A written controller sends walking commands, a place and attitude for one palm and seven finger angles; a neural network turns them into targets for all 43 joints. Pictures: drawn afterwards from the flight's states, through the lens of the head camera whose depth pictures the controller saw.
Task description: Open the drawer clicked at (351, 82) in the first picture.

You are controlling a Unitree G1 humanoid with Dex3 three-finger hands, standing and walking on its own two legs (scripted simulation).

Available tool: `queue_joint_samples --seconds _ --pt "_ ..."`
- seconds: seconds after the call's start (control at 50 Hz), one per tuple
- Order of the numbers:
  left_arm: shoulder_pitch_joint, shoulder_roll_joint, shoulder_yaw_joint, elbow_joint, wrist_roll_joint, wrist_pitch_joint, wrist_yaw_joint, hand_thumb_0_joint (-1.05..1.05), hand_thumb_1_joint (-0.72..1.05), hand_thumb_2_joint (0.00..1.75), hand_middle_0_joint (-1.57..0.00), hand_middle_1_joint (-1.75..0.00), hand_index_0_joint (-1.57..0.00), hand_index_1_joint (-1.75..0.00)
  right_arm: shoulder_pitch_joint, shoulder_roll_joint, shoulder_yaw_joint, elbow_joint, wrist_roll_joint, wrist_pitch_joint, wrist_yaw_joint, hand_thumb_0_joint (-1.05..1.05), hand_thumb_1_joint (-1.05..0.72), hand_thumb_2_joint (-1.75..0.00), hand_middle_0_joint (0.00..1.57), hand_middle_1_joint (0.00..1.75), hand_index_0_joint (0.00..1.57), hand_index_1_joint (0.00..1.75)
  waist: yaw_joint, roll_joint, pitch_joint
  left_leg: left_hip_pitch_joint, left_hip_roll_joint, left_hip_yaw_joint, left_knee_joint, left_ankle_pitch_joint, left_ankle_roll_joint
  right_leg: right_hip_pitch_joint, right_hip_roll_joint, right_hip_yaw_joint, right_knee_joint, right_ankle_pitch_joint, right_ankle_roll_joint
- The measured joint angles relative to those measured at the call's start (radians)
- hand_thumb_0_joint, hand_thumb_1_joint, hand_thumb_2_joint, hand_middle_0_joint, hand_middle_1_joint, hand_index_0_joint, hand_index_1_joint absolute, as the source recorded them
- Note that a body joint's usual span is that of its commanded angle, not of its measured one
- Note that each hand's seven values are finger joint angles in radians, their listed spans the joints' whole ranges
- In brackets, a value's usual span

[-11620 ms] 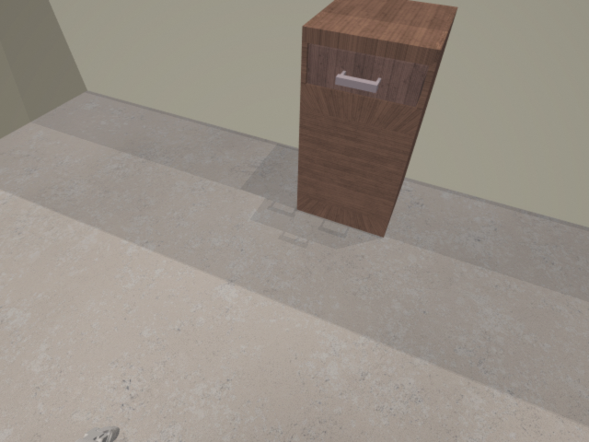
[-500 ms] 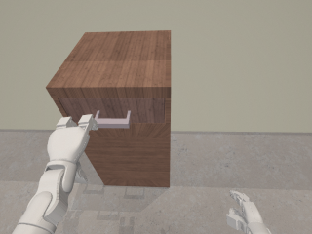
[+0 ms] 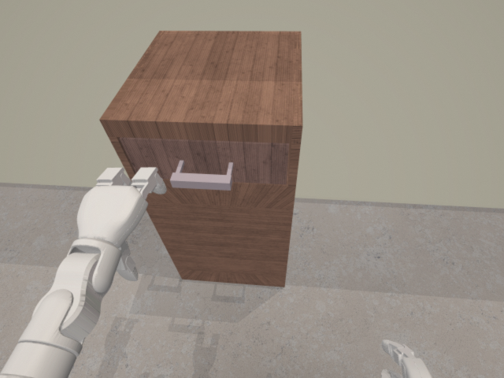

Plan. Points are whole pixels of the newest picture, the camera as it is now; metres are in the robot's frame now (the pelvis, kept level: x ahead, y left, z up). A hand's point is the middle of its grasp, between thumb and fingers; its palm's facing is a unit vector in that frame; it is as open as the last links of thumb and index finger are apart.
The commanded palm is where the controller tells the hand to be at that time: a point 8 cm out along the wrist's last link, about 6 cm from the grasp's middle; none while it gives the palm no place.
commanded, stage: raise the hand with hooked fingers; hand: left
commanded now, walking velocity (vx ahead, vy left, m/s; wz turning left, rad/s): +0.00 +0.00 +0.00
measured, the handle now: (203, 173) +0.53 +0.20 -0.04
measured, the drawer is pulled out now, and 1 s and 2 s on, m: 0.00 0.00 0.00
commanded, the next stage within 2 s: move the hooked fingers above the handle in 0.02 s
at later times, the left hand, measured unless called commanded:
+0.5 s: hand (149, 207) +0.35 +0.23 +0.07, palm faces +0.05 -0.06 -1.00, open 13.8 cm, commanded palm +0.32 +0.23 +0.12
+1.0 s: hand (167, 194) +0.40 +0.22 +0.04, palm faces -0.04 -0.05 -1.00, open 13.8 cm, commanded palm +0.39 +0.21 +0.10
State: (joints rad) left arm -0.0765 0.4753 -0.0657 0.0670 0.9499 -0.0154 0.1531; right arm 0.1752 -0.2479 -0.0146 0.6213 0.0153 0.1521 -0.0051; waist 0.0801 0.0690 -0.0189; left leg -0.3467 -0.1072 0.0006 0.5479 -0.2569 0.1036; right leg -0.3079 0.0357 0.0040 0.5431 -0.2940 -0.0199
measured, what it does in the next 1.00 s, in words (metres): shifts its weight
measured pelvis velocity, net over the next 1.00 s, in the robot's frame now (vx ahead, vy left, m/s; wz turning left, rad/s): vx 0.03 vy -0.04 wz -0.01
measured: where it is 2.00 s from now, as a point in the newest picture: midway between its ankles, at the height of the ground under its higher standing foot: outside the picture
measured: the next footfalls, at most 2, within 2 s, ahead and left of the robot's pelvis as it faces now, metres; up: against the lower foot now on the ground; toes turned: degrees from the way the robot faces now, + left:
none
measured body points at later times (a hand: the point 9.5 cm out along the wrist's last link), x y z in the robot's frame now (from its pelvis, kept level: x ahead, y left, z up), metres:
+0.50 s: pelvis +0.01 -0.02 +0.00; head +0.03 -0.04 +0.45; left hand +0.34 +0.23 +0.12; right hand +0.18 -0.25 -0.12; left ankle +0.01 +0.05 -0.73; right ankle -0.01 -0.12 -0.73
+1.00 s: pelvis +0.03 -0.04 -0.01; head +0.08 -0.06 +0.44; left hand +0.40 +0.22 +0.09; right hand +0.16 -0.29 -0.14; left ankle +0.01 +0.05 -0.73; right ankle -0.01 -0.12 -0.73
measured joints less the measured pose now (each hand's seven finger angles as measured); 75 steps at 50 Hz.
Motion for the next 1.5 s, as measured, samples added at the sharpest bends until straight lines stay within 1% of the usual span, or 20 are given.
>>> queue_joint_samples --seconds 0.08,0.16,0.26,0.38,0.48,0.58,0.68,0.74,0.8,0.9,1.0,1.06,1.12,1.18,1.22,1.26,1.32,1.4,1.44,1.5 --pt "-0.024 -0.003 0.002 0.030 -0.009 0.058 0.006 0.00 -0.49 0.30 -0.32 -1.20 -0.32 -1.20 -0.007 0.003 0.000 0.004 0.009 0.004 0.002 0.01 -0.90 -0.90 0.20 0.30 0.20 0.30 0.000 0.006 -0.010 -0.004 -0.004 -0.002 -0.005 0.006 0.000 -0.006 -0.004 -0.002 0.002 0.001 0.002" --pt "-0.026 -0.014 -0.021 0.047 -0.017 0.097 -0.032 0.00 -0.49 0.30 -0.31 -1.20 -0.32 -1.20 -0.014 0.009 0.009 -0.006 0.012 0.005 0.000 0.01 -0.90 -0.90 0.20 0.30 0.20 0.30 -0.005 0.010 -0.017 0.007 -0.005 -0.003 -0.014 0.010 0.000 0.004 -0.005 -0.003 -0.004 0.003 0.002" --pt "-0.061 -0.025 -0.066 0.085 0.000 0.061 -0.059 0.00 -0.49 0.30 -0.32 -1.20 -0.32 -1.20 -0.027 0.015 0.022 -0.014 0.008 -0.005 -0.010 0.01 -0.90 -0.90 0.20 0.30 0.20 0.30 -0.009 0.000 -0.012 0.009 -0.002 -0.007 -0.009 0.007 -0.003 0.006 -0.002 -0.007 0.000 0.000 -0.003" --pt "-0.128 -0.022 -0.058 0.150 0.023 0.006 -0.018 0.00 -0.49 0.30 -0.32 -1.20 -0.32 -1.20 -0.033 0.020 0.021 -0.014 0.007 -0.013 -0.019 0.00 -0.90 -0.90 0.20 0.30 0.20 0.30 -0.012 -0.013 -0.014 -0.014 0.007 -0.007 0.006 -0.001 -0.014 -0.017 0.007 -0.007 0.014 -0.006 -0.014" --pt "-0.168 -0.013 -0.024 0.216 0.019 0.042 0.003 0.00 -0.49 0.30 -0.32 -1.20 -0.32 -1.20 -0.018 0.013 0.015 -0.013 0.012 -0.002 -0.019 0.00 -0.90 -0.90 0.20 0.30 0.20 0.30 -0.018 -0.010 -0.029 -0.035 0.014 -0.005 0.014 -0.010 -0.021 -0.040 0.015 -0.005 0.022 -0.012 -0.022" --pt "-0.179 -0.004 -0.017 0.274 0.003 0.068 -0.030 0.00 -0.49 0.30 -0.31 -1.20 -0.32 -1.20 0.008 0.000 0.010 -0.011 0.015 0.012 -0.025 0.00 -0.90 -0.90 0.20 0.30 0.20 0.30 -0.029 -0.011 -0.042 -0.052 0.022 -0.007 0.026 -0.024 -0.027 -0.055 0.023 -0.007 0.027 -0.021 -0.030" --pt "-0.176 -0.003 -0.023 0.284 0.005 0.004 -0.046 0.00 -0.49 0.30 -0.32 -1.20 -0.32 -1.20 0.029 -0.010 -0.007 -0.004 0.009 0.011 -0.036 0.00 -0.90 -0.90 0.20 0.30 0.20 0.30 -0.039 -0.017 -0.049 -0.072 0.029 -0.011 0.050 -0.045 -0.033 -0.071 0.031 -0.012 0.042 -0.037 -0.037" --pt "-0.174 -0.004 -0.015 0.272 0.016 -0.046 -0.018 0.00 -0.49 0.30 -0.32 -1.20 -0.32 -1.20 0.033 -0.014 -0.019 0.001 0.005 0.009 -0.039 0.00 -0.90 -0.90 0.20 0.30 0.20 0.30 -0.045 -0.018 -0.055 -0.088 0.033 -0.008 0.065 -0.058 -0.036 -0.087 0.035 -0.009 0.056 -0.047 -0.041" --pt "-0.194 -0.007 -0.001 0.292 0.025 -0.061 0.027 0.00 -0.49 0.30 -0.32 -1.20 -0.32 -1.20 0.033 -0.016 -0.028 0.006 0.008 0.009 -0.038 0.00 -0.90 -0.90 0.20 0.30 0.20 0.30 -0.049 -0.015 -0.067 -0.106 0.035 -0.004 0.078 -0.068 -0.038 -0.108 0.038 -0.006 0.072 -0.057 -0.043" --pt "-0.242 -0.003 0.031 0.372 0.027 0.009 0.061 0.00 -0.49 0.30 -0.32 -1.20 -0.32 -1.20 0.032 -0.011 -0.025 0.004 0.016 0.021 -0.029 0.00 -0.90 -0.90 0.20 0.30 0.20 0.30 -0.054 -0.014 -0.082 -0.127 0.039 0.004 0.082 -0.074 -0.041 -0.135 0.042 0.003 0.083 -0.063 -0.046" --pt "-0.265 0.000 0.012 0.435 0.012 0.068 0.011 0.00 -0.49 0.30 -0.31 -1.20 -0.32 -1.20 0.043 -0.009 -0.019 -0.001 0.022 0.032 -0.030 0.00 -0.90 -0.90 0.20 0.30 0.20 0.30 -0.061 -0.013 -0.093 -0.131 0.040 -0.002 0.080 -0.077 -0.043 -0.135 0.043 -0.003 0.075 -0.065 -0.047" --pt "-0.284 -0.005 -0.012 0.458 0.011 0.039 -0.025 0.00 -0.49 0.30 -0.31 -1.20 -0.32 -1.20 0.045 -0.008 -0.019 0.000 0.019 0.034 -0.038 0.00 -0.90 -0.90 0.20 0.30 0.20 0.30 -0.065 -0.021 -0.091 -0.138 0.038 -0.011 0.088 -0.080 -0.043 -0.137 0.042 -0.011 0.077 -0.068 -0.048" --pt "-0.309 -0.013 -0.027 0.463 0.029 -0.028 -0.027 0.00 -0.49 0.30 -0.32 -1.20 -0.32 -1.20 0.045 -0.006 -0.026 0.001 0.010 0.028 -0.045 0.00 -0.90 -0.90 0.20 0.30 0.20 0.30 -0.070 -0.028 -0.090 -0.156 0.037 -0.016 0.106 -0.086 -0.043 -0.151 0.042 -0.019 0.090 -0.074 -0.049" --pt "-0.335 -0.024 -0.022 0.465 0.054 -0.091 0.021 0.00 -0.49 0.30 -0.32 -1.20 -0.32 -1.20 0.044 -0.006 -0.038 0.005 0.003 0.021 -0.044 0.00 -0.90 -0.90 0.20 0.30 0.20 0.30 -0.075 -0.025 -0.098 -0.183 0.037 -0.014 0.130 -0.096 -0.041 -0.178 0.042 -0.018 0.111 -0.082 -0.047" --pt "-0.363 -0.032 -0.008 0.491 0.063 -0.103 0.064 0.00 -0.49 0.30 -0.32 -1.20 -0.33 -1.20 0.044 -0.006 -0.041 0.010 0.002 0.020 -0.039 0.00 -0.90 -0.90 0.20 0.30 0.20 0.30 -0.078 -0.021 -0.107 -0.202 0.038 -0.008 0.144 -0.101 -0.039 -0.199 0.042 -0.014 0.127 -0.087 -0.045" --pt "-0.399 -0.034 0.007 0.540 0.071 -0.080 0.103 0.00 -0.49 0.30 -0.32 -1.20 -0.32 -1.20 0.046 -0.004 -0.039 0.015 0.004 0.023 -0.033 0.00 -0.90 -0.90 0.20 0.30 0.20 0.30 -0.082 -0.020 -0.116 -0.219 0.038 -0.001 0.153 -0.104 -0.038 -0.218 0.042 -0.008 0.140 -0.090 -0.043" --pt "-0.454 -0.028 0.015 0.633 0.081 -0.005 0.130 0.00 -0.49 0.30 -0.32 -1.20 -0.32 -1.20 0.057 0.001 -0.033 0.017 0.008 0.033 -0.023 0.00 -0.90 -0.90 0.20 0.30 0.20 0.30 -0.090 -0.018 -0.123 -0.237 0.039 0.006 0.156 -0.102 -0.036 -0.240 0.043 -0.002 0.147 -0.088 -0.041" --pt "-0.496 -0.022 -0.015 0.723 0.069 0.075 0.093 0.00 -0.49 0.30 -0.31 -1.20 -0.32 -1.20 0.088 0.003 -0.030 0.015 0.017 0.047 -0.016 0.00 -0.90 -0.90 0.20 0.30 0.20 0.30 -0.099 -0.009 -0.123 -0.240 0.039 0.005 0.147 -0.095 -0.032 -0.239 0.042 -0.002 0.132 -0.078 -0.037" --pt "-0.509 -0.027 -0.043 0.744 0.055 0.073 0.057 0.00 -0.49 0.30 -0.31 -1.20 -0.32 -1.20 0.106 0.004 -0.031 0.020 0.017 0.050 -0.020 0.00 -0.90 -0.90 0.20 0.30 0.20 0.30 -0.104 -0.009 -0.118 -0.235 0.037 -0.001 0.143 -0.091 -0.030 -0.231 0.040 -0.008 0.123 -0.074 -0.035" --pt "-0.528 -0.044 -0.077 0.743 0.047 0.013 0.024 0.00 -0.49 0.30 -0.31 -1.20 -0.32 -1.20 0.127 0.006 -0.034 0.031 0.011 0.046 -0.029 0.00 -0.90 -0.90 0.20 0.30 0.20 0.30 -0.115 -0.015 -0.109 -0.237 0.033 -0.009 0.146 -0.089 -0.028 -0.227 0.037 -0.017 0.121 -0.073 -0.033"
